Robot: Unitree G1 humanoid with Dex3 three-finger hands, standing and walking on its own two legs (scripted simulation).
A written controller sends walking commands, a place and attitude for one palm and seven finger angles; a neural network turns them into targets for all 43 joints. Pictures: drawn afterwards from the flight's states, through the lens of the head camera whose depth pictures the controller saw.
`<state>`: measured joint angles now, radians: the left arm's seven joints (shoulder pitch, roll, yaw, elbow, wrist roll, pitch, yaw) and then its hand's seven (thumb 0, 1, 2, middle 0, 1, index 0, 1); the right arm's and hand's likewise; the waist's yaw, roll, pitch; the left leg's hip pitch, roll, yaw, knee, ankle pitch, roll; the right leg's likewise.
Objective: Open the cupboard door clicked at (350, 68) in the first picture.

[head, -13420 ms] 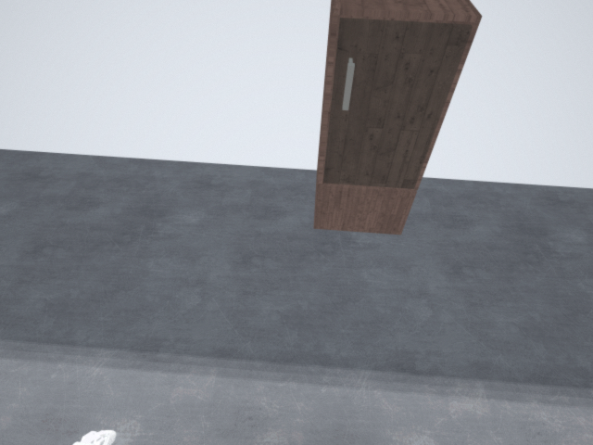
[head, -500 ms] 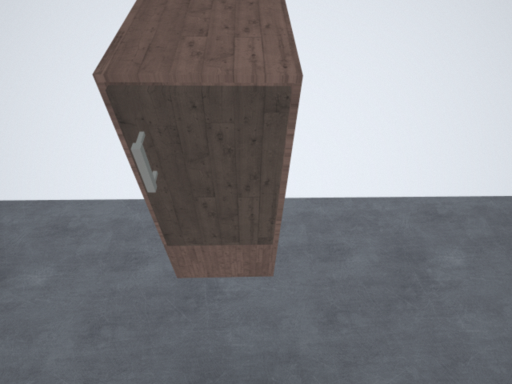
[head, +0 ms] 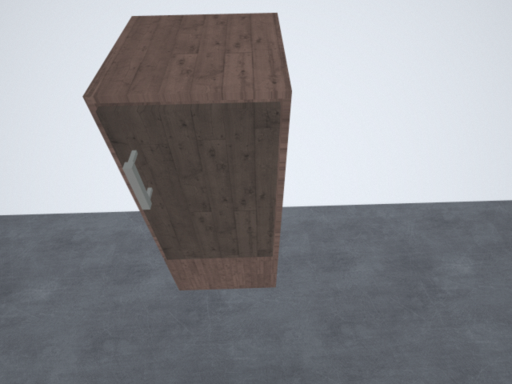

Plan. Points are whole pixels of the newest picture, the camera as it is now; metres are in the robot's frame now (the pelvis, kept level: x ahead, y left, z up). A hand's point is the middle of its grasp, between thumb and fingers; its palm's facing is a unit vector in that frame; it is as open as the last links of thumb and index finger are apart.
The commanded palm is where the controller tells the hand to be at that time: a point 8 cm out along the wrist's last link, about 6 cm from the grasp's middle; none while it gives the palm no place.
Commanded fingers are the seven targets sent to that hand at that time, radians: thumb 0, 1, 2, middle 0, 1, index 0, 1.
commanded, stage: come to a stop and stand still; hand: left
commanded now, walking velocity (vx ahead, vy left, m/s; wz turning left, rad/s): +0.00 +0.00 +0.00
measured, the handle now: (140, 180) +0.53 +0.30 -0.04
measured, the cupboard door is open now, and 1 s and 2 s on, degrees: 0 0 0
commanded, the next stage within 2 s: look again from close up in 1.24 s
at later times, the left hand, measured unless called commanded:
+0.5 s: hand out of the picture -0.02 +0.19 -0.17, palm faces +0.01 -0.98 -0.19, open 7.4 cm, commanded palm none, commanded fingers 0.00 0.90 0.90 -0.20 -0.30 -0.20 -0.30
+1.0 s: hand out of the picture -0.01 +0.19 -0.17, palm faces -0.01 -0.99 -0.17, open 7.3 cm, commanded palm none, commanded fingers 0.00 0.90 0.90 -0.20 -0.30 -0.20 -0.30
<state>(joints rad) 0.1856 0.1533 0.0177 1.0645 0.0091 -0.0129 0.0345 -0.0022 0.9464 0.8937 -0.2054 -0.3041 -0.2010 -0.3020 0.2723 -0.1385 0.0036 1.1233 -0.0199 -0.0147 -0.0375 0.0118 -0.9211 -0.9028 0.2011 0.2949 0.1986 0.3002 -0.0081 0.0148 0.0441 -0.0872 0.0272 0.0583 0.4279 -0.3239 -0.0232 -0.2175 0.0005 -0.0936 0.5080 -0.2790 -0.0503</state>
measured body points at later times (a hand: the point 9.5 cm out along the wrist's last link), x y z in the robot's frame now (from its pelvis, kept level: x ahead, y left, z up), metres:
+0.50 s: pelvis -0.02 +0.02 +0.00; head -0.01 +0.01 +0.45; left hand -0.02 +0.24 -0.16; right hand -0.03 -0.19 -0.17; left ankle -0.05 +0.12 -0.74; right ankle +0.00 -0.08 -0.74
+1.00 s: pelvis +0.00 +0.03 +0.00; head +0.01 +0.03 +0.45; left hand -0.01 +0.24 -0.16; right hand -0.03 -0.17 -0.17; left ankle -0.05 +0.12 -0.74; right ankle +0.00 -0.08 -0.74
